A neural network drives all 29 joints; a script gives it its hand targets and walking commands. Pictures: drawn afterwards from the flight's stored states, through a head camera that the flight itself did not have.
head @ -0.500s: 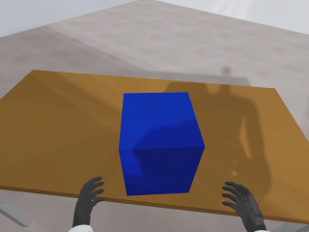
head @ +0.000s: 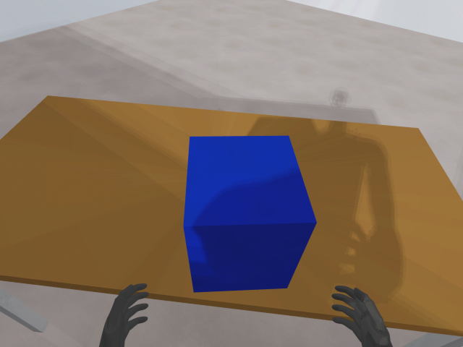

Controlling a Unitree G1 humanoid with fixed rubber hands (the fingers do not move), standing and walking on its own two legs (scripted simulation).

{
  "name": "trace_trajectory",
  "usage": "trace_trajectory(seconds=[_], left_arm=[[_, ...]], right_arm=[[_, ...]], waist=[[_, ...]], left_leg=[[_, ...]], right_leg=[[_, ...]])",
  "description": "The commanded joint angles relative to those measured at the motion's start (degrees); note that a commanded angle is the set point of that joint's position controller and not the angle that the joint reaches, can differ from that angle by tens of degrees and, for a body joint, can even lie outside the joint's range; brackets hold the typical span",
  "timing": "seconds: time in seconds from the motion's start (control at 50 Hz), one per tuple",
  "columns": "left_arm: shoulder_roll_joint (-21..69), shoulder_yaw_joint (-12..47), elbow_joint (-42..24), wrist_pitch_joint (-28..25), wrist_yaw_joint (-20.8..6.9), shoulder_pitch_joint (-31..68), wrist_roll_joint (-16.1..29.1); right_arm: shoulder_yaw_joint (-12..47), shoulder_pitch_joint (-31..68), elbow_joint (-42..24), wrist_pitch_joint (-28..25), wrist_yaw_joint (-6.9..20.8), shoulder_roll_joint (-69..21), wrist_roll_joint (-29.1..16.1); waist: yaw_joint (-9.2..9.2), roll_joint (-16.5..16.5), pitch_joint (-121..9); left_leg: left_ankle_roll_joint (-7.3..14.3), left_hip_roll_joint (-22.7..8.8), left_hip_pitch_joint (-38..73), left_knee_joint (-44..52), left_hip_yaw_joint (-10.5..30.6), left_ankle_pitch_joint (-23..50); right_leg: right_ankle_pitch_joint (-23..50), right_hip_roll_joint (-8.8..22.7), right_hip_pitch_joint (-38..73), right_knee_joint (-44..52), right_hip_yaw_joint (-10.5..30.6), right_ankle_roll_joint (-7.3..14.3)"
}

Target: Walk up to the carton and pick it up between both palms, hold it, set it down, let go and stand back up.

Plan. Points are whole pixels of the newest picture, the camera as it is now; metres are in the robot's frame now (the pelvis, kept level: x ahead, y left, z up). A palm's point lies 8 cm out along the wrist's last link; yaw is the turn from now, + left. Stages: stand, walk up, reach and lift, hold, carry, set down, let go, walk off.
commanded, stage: set down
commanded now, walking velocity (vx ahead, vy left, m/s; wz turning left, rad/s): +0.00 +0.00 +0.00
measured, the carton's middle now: (240, 215) +0.38 -0.01 +0.00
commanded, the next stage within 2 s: let go in 1.24 s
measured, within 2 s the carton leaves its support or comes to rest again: neither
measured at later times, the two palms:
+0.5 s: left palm out of the picture +0.14 +0.21 -0.05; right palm out of the picture +0.16 -0.21 -0.05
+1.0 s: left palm out of the picture +0.14 +0.22 -0.07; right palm out of the picture +0.16 -0.21 -0.05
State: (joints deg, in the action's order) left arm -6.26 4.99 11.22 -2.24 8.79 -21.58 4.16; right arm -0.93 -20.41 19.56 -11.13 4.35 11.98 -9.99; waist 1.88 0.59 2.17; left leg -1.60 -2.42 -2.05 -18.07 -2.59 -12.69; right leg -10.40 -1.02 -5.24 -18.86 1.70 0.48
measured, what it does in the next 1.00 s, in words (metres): stands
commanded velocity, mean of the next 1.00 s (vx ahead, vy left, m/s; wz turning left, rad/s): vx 0.00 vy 0.00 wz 0.00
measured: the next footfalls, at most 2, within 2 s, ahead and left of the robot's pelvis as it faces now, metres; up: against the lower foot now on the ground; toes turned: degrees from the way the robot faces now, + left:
none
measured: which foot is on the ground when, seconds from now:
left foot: down 0.00-1.00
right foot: down 0.00-1.00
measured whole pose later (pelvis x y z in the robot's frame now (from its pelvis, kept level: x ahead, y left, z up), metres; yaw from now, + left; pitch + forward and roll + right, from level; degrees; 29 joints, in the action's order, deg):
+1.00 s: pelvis +0.00 +0.01 +0.00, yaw +0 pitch -5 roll +0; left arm -9.6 1.5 21.2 7.5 3.7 -16.8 0.1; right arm -2.0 -14.5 30.4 -10.8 3.9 9.8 -1.0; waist 0.8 1.3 4.4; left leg -0.8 -1.8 -1.5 -19.7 -2.6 -13.7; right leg -10.5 -0.4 -3.9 -18.9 1.5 -0.4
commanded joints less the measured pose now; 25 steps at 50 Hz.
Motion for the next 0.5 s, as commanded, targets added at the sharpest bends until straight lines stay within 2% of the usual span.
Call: trace_trajectory(seconds=[0.0, 0.02, 0.04, 0.06, 0.08, 0.1, 0.12, 0.14, 0.16, 0.18, 0.2, 0.24, 0.26, 0.3, 0.32, 0.34, 0.36, 0.38, 0.4, 0.42, 0.44, 0.46, 0.48], left_arm=[[-2.2, -1.3, -9.2, -1.7, -0.4, 2.0, -1.7], [-3.1, -1.8, -7.2, -1.7, -0.7, 1.9, -1.5], [-3.5, -2.4, -7.9, -2.1, -0.8, 2.0, -1.1], [-3.3, -1.3, -9.5, -2.0, -0.8, 1.9, -1.2], [-2.5, -1.7, -10.4, -2.8, -0.4, 0.2, -1.8], [-3.2, -1.9, -9.6, -2.1, -0.4, 0.1, -2.5], [-3.1, -1.7, -11.1, -1.9, -0.2, 0.5, -2.8], [-3.5, -2.1, -9.3, -1.9, -0.6, 0.9, -3.0], [-3.5, -1.3, -7.9, -1.5, -1.0, 2.0, -1.8], [-4.0, -2.1, -7.1, -0.9, -1.3, 1.7, -2.0], [-5.0, -3.0, -8.6, -1.6, -0.7, 2.7, -2.3], [-5.5, -3.1, -5.9, -1.7, -2.2, 1.9, -1.8], [-5.7, -2.9, -9.8, -2.2, -1.7, 3.9, -1.7], [-5.4, -3.2, -8.0, -1.3, -1.7, 0.5, -2.8], [-5.3, -3.0, -6.9, -1.1, -1.9, -0.1, -2.4], [-5.0, -3.0, -4.0, -0.8, -2.5, 2.4, -1.2], [-5.1, -3.4, -1.4, -0.2, -3.3, 1.6, -2.3], [-5.8, -3.8, -1.4, 0.3, -3.6, 2.7, -2.6], [-5.4, -3.6, -5.5, 0.2, -3.0, 3.2, -2.6], [-6.1, -3.0, -4.5, 0.7, -3.6, 3.7, -1.7], [-6.1, -3.5, -6.1, 0.2, -3.2, 3.0, -1.3], [-5.9, -2.2, -6.6, 0.4, -3.1, 3.0, -0.2], [-6.7, -2.9, -1.9, 0.6, -3.8, 3.7, -0.6]], right_arm=[[-3.3, 2.2, -7.3, -2.8, -0.3, 6.9, 0.6], [-3.0, 3.0, -7.2, -2.8, 0.1, 6.5, 0.7], [-2.7, 2.3, -6.9, -2.7, -0.1, 5.7, 1.3], [-3.2, 3.0, -7.6, -3.2, -0.1, 6.1, 1.0], [-3.1, 1.3, -7.1, -3.8, 0.0, 6.7, 0.3], [-3.0, 1.8, -6.1, -3.8, 0.3, 7.4, 0.6], [-3.8, 1.4, -5.8, -3.8, 0.5, 7.5, 1.0], [-3.3, 2.1, -6.4, -3.9, 0.2, 7.3, 1.1], [-3.9, 2.6, -5.1, -3.8, 0.0, 7.2, 2.1], [-3.2, 2.4, -5.8, -3.5, 0.0, 6.4, 1.9], [-3.4, 2.5, -5.9, -3.7, 0.1, 7.2, 1.9], [-3.1, 1.3, -2.8, -3.6, -0.6, 6.0, 3.0], [-3.3, 2.2, -2.7, -3.5, -0.7, 5.7, 2.7], [-2.8, 1.1, -2.9, -4.1, -0.3, 6.3, 1.7], [-2.7, 1.2, -3.0, -4.2, -0.4, 6.9, 2.1], [-2.9, 4.0, -1.1, -3.8, -0.4, 6.5, 2.4], [-2.8, 1.6, 1.9, -2.8, -0.6, 5.4, 3.3], [-2.3, 3.0, 1.4, -2.7, -0.9, 5.7, 3.9], [-2.8, 4.5, -1.5, -3.1, -0.6, 6.4, 3.3], [-2.9, 3.8, 0.9, -2.9, -1.0, 5.5, 4.1], [-3.2, 5.0, -1.5, -3.4, -0.6, 6.3, 3.8], [-3.7, 4.5, -1.8, -3.5, -0.3, 7.1, 4.0], [-3.0, 4.9, -0.9, -3.5, -1.0, 5.5, 4.9]], waist=[[0.04, 1.1, -0.6], [0.48, 2.0, -1.9], [0.79, 1.4, -1.2], [0.23, 1.7, -2.5], [0.95, -0.5, -2.3], [0.32, -1.7, -4.1], [0.80, -1.7, -2.9], [0.85, -0.9, -3.4], [-0.22, 1.2, -1.7], [0.58, 0.9, -1.2], [0.70, 0.1, -3.6], [-0.38, 2.1, -4.3], [0.01, -0.6, -4.6], [0.57, -2.1, -4.7], [0.50, -0.2, -5.0], [0.83, 0.5, -3.5], [-0.10, 0.1, -1.6], [0.22, 0.1, -1.5], [0.59, -1.3, -2.4], [0.13, 1.0, -2.4], [1.23, 1.8, -3.9], [0.43, 2.1, -3.0], [0.60, 3.4, -3.5]], left_leg=[[-1.1, 2.4, 1.1, 2.1, -1.2, 14.7], [-0.4, 2.5, 1.0, 1.7, -1.1, 14.3], [-1.1, 2.6, 1.5, 1.6, -1.8, 13.2], [-1.5, 2.2, 1.2, 1.4, -0.5, 15.5], [-2.3, 2.5, 2.8, 1.0, -0.9, 18.9], [-2.2, 2.8, 2.7, 0.8, -1.3, 18.8], [-2.3, 2.3, 2.6, 0.9, -0.8, 18.6], [-2.0, 2.6, 2.6, 1.0, -1.4, 17.5], [-1.6, 2.7, 2.0, 0.8, -1.4, 16.9], [-1.0, 2.5, 2.2, 1.3, -1.7, 16.5], [-1.3, 2.6, 2.2, 0.9, -1.7, 16.1], [-1.1, 3.0, 2.5, 0.2, -1.7, 16.9], [-1.7, 2.7, 2.4, 0.6, -1.8, 16.2], [-1.6, 2.4, 2.6, 0.3, -0.8, 19.6], [-1.5, 2.5, 2.1, 0.1, -0.7, 20.7], [-1.0, 2.3, 1.3, 0.4, -1.6, 17.0], [-1.5, 2.6, 1.3, 0.7, -1.7, 15.6], [-1.3, 2.3, 1.3, 0.6, -1.2, 16.3], [-1.8, 2.1, 1.6, 0.7, -1.4, 16.2], [-1.2, 2.5, 1.8, 0.5, -1.2, 16.0], [-1.3, 2.1, 1.8, 0.6, -0.9, 18.6], [-1.0, 2.0, 1.2, 0.3, -1.3, 18.6], [-0.6, 2.6, 0.5, 0.3, -1.8, 15.0]], right_leg=[[7.7, -0.7, -0.5, 4.8, -0.4, 2.3], [7.3, -0.1, -1.1, 5.1, 0.3, 2.2], [5.5, -0.7, -2.1, 4.8, -0.5, 1.9], [7.9, -0.6, -0.4, 4.3, -0.6, 2.4], [9.9, -1.3, -1.1, 4.4, -1.1, 2.5], [9.9, -1.1, -0.4, 4.5, -1.3, 2.5], [10.1, -1.0, -0.5, 4.2, -1.2, 2.5], [9.4, -0.8, -0.2, 4.3, -1.2, 2.2], [9.4, -0.9, -0.9, 4.5, -1.4, 1.9], [9.9, -0.2, -0.9, 4.8, -0.5, 1.9], [9.8, -0.4, -0.3, 4.0, -0.8, 1.8], [11.9, 0.1, 0.9, 4.3, -0.4, 1.7], [10.5, -0.1, 0.5, 3.7, -0.7, 1.4], [13.7, -0.1, 1.5, 3.7, -0.3, 1.8], [14.5, -0.5, 2.5, 3.5, -1.1, 2.3], [11.0, -0.1, 1.1, 3.9, -0.9, 1.4], [8.8, 0.0, 1.0, 4.8, -0.8, 1.7], [8.9, -0.2, 0.0, 4.3, -1.0, 1.5], [8.5, -0.4, -0.5, 4.2, -1.7, 1.6], [9.1, -0.2, 0.6, 4.7, -1.4, 1.3], [11.0, -0.7, 1.2, 4.4, -1.8, 1.7], [12.0, -0.5, 0.4, 4.1, -1.7, 1.4], [9.3, -0.1, 1.5, 4.3, -1.6, 1.0]])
